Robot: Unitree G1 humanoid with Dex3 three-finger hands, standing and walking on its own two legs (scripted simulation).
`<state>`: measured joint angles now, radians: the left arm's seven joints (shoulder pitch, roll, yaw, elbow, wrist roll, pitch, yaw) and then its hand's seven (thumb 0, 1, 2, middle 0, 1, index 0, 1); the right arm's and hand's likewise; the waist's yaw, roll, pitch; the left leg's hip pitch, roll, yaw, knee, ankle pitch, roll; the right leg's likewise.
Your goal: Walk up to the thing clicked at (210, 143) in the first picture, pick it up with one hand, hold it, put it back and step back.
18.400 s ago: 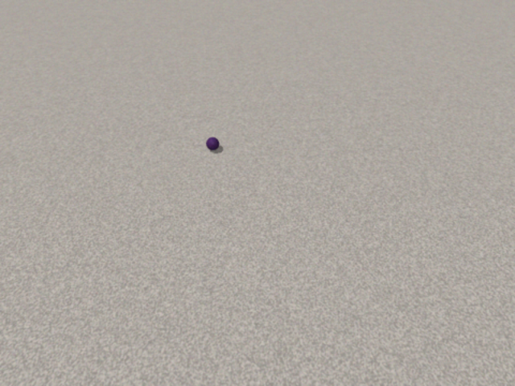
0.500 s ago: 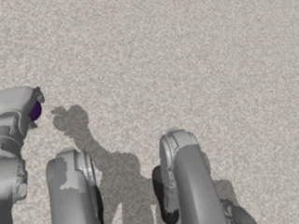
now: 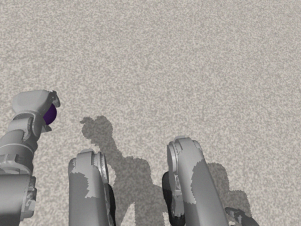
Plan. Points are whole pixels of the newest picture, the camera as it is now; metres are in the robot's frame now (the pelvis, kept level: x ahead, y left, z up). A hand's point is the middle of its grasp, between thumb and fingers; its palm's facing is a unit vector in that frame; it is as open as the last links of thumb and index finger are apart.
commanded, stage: lift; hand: left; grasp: from above
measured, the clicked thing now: (41, 112) +0.45 +0.28 -0.15
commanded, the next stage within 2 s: hold in 1.36 s
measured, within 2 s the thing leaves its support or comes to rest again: neither
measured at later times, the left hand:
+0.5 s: hand (1, 123) +0.37 +0.27 +0.04, palm faces -0.43 -0.11 -0.90, open 9.2 cm
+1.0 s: hand out of the picture +0.35 +0.25 +0.21, palm faces -0.46 -0.13 -0.88, open 9.2 cm
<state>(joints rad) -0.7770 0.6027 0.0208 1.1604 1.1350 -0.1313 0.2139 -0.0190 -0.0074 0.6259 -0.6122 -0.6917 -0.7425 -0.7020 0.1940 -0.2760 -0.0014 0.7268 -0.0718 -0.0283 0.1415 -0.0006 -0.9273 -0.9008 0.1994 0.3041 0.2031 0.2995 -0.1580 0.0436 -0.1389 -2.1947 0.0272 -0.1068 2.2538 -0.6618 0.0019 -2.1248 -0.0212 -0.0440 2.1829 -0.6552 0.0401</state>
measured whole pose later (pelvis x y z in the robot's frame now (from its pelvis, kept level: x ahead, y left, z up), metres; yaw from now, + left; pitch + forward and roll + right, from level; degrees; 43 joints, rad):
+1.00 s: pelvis +0.04 +0.00 +0.30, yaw +4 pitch +16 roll -2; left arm -0.31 0.41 -0.17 0.77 0.99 0.03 0.11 -0.02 0.01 0.61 -0.58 -0.72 -0.72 -0.72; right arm 0.24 -0.24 -0.03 0.71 0.04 -0.02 -0.06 0.00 -0.92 -0.90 0.20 0.30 0.20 0.30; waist -0.06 0.03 -0.14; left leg -0.99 0.05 0.00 1.19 -0.49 0.00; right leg -0.96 -0.01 -0.01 1.15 -0.46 0.03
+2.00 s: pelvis +0.09 +0.01 +0.38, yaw +3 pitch +5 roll +0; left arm -0.25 0.40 -0.18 0.68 1.00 0.00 0.01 -0.02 -0.01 0.65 -0.59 -0.72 -0.73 -0.74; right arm 0.24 -0.25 -0.05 0.68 0.05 0.05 -0.04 0.00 -0.91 -0.89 0.20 0.30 0.20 0.30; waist -0.01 0.04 -0.06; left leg -0.41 0.04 0.05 0.64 -0.33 0.00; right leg -0.41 -0.03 0.02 0.63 -0.31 0.03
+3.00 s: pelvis +0.08 +0.00 +0.39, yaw +3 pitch +1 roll +0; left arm -0.20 0.40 -0.20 0.57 0.98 0.01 -0.06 -0.01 -0.01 0.66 -0.59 -0.72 -0.72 -0.74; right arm 0.19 -0.25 -0.02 0.66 0.07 0.08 -0.06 0.01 -0.91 -0.90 0.20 0.30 0.20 0.30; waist 0.01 0.05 -0.01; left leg -0.27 0.03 0.06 0.49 -0.24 -0.01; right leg -0.28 -0.03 0.02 0.50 -0.24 0.02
